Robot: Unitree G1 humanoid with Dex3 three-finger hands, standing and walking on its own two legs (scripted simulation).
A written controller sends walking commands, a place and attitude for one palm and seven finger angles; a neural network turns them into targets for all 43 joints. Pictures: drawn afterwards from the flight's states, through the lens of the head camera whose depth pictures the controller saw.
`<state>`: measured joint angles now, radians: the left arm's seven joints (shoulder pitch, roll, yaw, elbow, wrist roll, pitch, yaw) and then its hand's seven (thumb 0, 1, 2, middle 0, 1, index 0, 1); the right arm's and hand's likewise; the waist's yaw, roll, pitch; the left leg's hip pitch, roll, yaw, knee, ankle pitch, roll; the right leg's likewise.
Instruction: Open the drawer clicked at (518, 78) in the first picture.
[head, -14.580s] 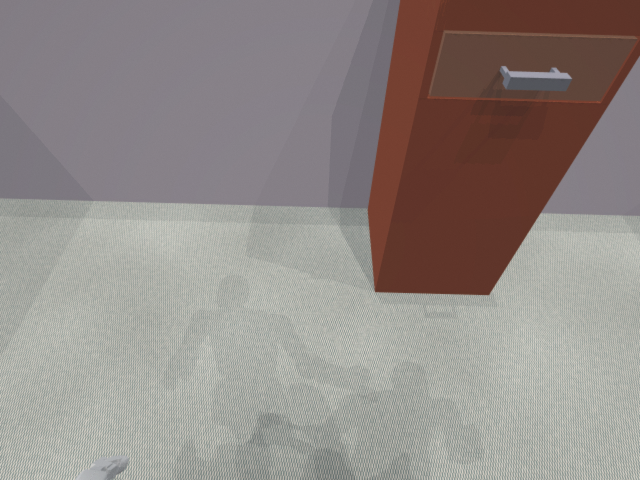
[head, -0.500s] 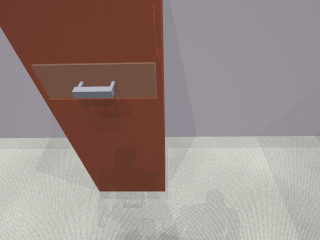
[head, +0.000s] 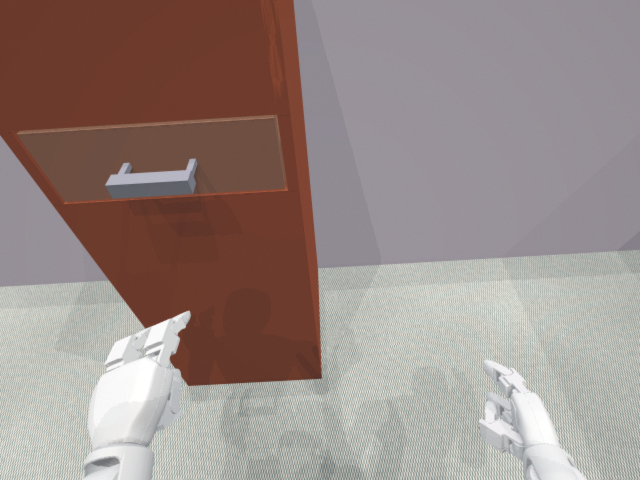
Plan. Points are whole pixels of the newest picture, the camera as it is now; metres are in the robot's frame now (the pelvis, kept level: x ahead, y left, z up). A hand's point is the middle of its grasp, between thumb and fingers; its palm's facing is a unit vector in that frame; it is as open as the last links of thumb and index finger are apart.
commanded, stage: raise the hand with hooked fingers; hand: left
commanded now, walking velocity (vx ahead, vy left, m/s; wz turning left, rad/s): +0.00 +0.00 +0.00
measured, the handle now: (155, 175) +0.52 +0.30 +0.12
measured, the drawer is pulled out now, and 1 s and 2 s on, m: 0.00 0.00 0.00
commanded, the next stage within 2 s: move the hooked fingers above the handle in 1.68 s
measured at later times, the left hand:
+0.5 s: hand (144, 346) +0.24 +0.22 +0.08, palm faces +0.06 -0.06 -1.00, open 11.0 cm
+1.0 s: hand (81, 249) +0.29 +0.26 +0.20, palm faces +0.23 -0.03 -0.97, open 13.6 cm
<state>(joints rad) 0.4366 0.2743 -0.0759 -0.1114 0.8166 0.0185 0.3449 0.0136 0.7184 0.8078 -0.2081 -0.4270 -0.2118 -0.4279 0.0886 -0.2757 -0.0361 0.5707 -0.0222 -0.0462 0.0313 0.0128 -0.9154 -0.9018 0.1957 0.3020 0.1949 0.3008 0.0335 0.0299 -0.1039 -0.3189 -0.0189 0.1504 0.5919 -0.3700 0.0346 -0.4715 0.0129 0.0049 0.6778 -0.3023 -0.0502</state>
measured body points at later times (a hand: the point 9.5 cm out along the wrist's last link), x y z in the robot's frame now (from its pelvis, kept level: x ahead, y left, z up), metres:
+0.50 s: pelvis +0.01 -0.03 +0.01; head +0.03 -0.08 +0.45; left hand +0.24 +0.22 +0.14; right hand +0.23 -0.21 -0.10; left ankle -0.04 +0.11 -0.72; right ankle +0.02 -0.09 -0.72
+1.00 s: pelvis -0.02 +0.02 +0.02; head -0.03 -0.02 +0.46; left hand +0.27 +0.26 +0.25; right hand +0.22 -0.17 -0.07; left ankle -0.04 +0.11 -0.72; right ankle +0.02 -0.09 -0.72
